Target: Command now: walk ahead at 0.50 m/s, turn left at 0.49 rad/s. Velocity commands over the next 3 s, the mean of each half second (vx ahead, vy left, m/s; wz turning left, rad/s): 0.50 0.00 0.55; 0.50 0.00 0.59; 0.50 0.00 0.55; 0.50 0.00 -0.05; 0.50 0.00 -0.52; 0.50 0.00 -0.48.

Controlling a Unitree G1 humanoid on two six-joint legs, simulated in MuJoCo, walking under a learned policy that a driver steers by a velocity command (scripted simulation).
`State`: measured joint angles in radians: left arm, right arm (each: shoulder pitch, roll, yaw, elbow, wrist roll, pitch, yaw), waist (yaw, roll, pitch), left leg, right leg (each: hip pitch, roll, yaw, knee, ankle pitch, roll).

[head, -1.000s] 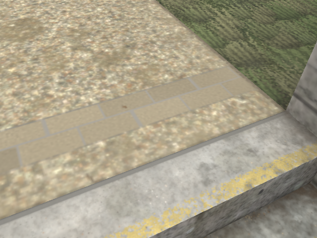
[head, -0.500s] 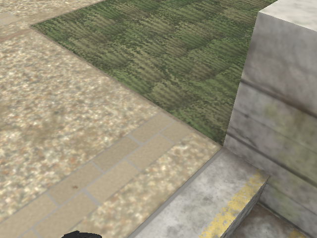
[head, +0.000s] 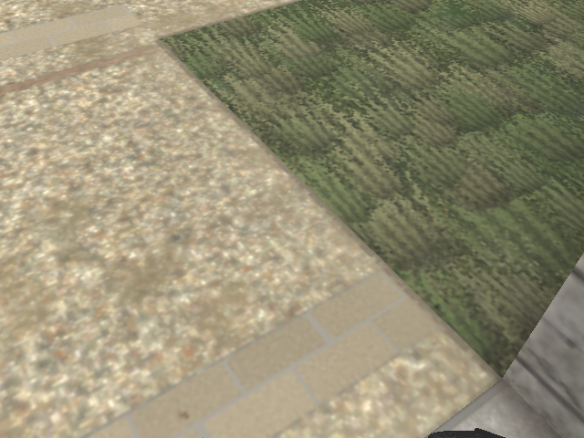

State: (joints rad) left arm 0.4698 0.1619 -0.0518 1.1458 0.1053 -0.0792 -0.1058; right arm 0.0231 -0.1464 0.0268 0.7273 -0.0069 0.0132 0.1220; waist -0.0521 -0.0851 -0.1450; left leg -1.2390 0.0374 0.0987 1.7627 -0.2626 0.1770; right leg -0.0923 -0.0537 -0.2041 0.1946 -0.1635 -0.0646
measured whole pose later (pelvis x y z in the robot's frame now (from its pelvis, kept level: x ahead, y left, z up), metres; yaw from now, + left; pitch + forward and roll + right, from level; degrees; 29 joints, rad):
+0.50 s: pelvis +0.26 +0.02 +0.15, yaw +18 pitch +6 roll +1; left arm -0.04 0.19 -0.01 0.74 0.04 -0.11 -0.02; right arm 0.38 -0.19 -0.04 0.93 -0.02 -0.15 0.06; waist -0.09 0.00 -0.14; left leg -0.24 -0.16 -0.27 0.73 -0.55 0.07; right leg -0.62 -0.04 -0.03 0.72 -0.18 0.01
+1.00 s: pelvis +0.47 +0.11 +0.18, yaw +35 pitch +4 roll -1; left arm 0.42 0.14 0.03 1.04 0.02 -0.10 0.01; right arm -0.04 -0.15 -0.04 0.85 0.02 -0.04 0.07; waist 0.06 0.02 -0.06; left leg -0.68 0.06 0.04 0.72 -0.07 0.10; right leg 0.11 -0.04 -0.35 0.21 -0.36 0.05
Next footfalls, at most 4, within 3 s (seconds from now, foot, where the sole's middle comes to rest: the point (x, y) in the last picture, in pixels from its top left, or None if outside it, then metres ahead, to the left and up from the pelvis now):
0.02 left None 0.14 0.11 -0.59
0.50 right None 0.42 -0.05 -0.59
1.06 left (130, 405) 0.56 0.30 -0.59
1.52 right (138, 279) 0.87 0.33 -0.59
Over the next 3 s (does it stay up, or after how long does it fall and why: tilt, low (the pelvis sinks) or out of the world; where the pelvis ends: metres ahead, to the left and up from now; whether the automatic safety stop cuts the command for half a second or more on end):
stays up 1.26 0.71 0.17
